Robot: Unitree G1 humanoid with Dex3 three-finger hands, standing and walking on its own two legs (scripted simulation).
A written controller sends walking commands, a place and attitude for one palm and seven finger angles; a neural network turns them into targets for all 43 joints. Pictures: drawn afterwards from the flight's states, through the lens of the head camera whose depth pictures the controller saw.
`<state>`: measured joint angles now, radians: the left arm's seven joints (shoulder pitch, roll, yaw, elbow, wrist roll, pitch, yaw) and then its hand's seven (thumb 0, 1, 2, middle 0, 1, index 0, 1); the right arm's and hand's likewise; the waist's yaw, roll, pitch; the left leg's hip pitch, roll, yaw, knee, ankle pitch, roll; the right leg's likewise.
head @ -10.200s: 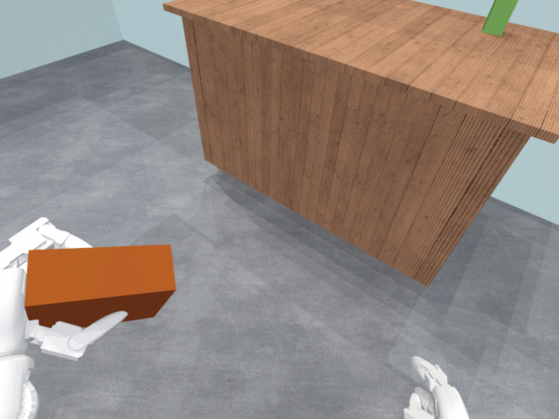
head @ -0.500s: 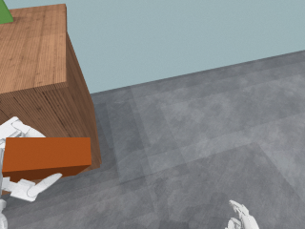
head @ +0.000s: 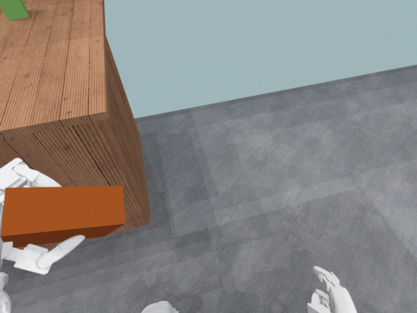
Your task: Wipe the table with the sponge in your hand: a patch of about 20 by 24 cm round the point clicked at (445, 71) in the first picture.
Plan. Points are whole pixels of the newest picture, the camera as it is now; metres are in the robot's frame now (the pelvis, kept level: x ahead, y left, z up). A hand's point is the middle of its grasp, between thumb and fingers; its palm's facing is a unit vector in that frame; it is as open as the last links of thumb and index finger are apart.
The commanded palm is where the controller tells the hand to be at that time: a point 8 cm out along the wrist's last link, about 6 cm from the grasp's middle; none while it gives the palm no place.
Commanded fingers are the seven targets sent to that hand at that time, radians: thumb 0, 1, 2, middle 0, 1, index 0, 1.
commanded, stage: take the last steps up to it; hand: left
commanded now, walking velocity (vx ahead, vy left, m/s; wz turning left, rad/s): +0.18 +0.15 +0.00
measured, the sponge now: (82, 215) +0.23 +0.19 +0.14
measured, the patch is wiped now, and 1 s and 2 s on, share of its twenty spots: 0.00 0.00 0.00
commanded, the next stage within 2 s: come to a stop and stand still in 0.34 s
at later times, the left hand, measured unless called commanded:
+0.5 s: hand (30, 174) +0.28 +0.28 +0.16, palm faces +0.34 -0.79 -0.52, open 9.8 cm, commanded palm +0.22 +0.33 +0.18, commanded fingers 0.00 0.10 1.30 -1.20 -1.60 -1.20 -1.60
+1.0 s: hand (29, 180) +0.27 +0.28 +0.16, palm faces +0.32 -0.83 -0.45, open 9.7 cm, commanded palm +0.22 +0.33 +0.18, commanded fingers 0.00 0.10 1.30 -1.20 -1.60 -1.20 -1.60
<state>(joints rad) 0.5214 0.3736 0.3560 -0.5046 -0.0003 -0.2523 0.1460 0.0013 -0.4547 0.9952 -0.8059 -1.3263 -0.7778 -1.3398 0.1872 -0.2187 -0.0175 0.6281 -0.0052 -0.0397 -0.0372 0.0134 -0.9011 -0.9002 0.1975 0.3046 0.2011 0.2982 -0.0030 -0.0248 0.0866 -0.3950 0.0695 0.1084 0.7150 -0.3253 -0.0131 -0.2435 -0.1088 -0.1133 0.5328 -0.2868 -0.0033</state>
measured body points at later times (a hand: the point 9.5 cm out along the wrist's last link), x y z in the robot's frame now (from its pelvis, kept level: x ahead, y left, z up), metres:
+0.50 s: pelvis +0.06 +0.05 +0.00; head +0.10 +0.03 +0.45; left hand +0.25 +0.32 +0.19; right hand +0.21 -0.18 -0.12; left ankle +0.07 +0.19 -0.69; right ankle +0.04 -0.05 -0.74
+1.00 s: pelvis +0.05 +0.06 -0.01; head +0.07 +0.04 +0.44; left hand +0.25 +0.32 +0.18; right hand +0.21 -0.16 -0.11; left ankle +0.07 +0.20 -0.71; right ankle +0.06 -0.01 -0.74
